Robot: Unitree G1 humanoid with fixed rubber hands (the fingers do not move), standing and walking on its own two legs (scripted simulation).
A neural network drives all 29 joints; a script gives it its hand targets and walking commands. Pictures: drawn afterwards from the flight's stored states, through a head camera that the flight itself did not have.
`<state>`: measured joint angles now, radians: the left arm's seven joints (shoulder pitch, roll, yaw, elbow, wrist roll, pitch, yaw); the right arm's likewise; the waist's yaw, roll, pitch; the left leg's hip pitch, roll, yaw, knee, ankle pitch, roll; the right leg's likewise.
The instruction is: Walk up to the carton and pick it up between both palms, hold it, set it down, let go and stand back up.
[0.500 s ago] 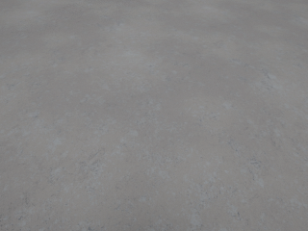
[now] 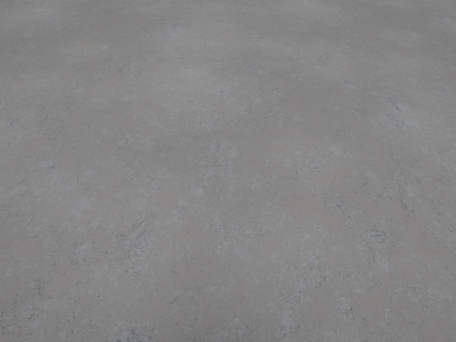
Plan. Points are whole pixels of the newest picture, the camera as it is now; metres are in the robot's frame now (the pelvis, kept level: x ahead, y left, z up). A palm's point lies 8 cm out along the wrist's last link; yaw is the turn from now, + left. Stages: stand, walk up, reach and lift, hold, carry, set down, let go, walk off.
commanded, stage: stand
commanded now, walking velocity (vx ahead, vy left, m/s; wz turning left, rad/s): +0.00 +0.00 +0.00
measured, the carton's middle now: out of the picture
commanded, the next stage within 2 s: walk up in 1.54 s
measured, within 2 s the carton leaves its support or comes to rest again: neither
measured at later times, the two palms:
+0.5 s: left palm out of the picture -0.02 +0.20 -0.15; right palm out of the picture -0.02 -0.20 -0.15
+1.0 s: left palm out of the picture -0.02 +0.20 -0.15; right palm out of the picture -0.02 -0.20 -0.15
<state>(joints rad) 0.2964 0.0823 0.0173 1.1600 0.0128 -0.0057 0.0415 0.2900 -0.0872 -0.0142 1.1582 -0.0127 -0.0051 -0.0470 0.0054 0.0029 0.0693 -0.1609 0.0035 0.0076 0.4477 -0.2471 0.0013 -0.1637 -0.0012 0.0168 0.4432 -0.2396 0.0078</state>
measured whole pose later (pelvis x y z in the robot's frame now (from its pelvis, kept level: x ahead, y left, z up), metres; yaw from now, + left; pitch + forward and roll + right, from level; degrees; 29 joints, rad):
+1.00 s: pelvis +0.01 +0.00 +0.00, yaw +0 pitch -2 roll +0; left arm 0.32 0.11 0.00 1.15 0.01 -0.01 0.04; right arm 0.33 -0.10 -0.01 1.15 -0.01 -0.01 -0.04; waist 0.00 0.00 0.04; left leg -0.15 0.00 0.00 0.44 -0.26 0.00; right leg -0.15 0.00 0.01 0.44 -0.26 0.01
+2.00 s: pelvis +0.00 -0.03 -0.02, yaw -12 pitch -1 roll +3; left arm 0.22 0.18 0.09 0.98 0.03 0.04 0.01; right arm 0.27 -0.21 -0.08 1.03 -0.06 0.00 -0.09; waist 0.02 0.02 0.09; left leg -0.23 0.09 0.19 0.65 -0.38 -0.05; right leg -0.41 -0.05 -0.04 0.90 -0.51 0.01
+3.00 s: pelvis -0.02 +0.03 +0.00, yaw -41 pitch -2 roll -2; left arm 0.16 0.28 0.10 0.93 0.00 0.08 -0.02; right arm 0.27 -0.18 -0.03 0.94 0.00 0.00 -0.04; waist 0.01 -0.04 0.07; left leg -0.18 0.08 0.21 0.50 -0.29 0.05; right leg -0.43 -0.02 0.04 1.11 -0.35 0.08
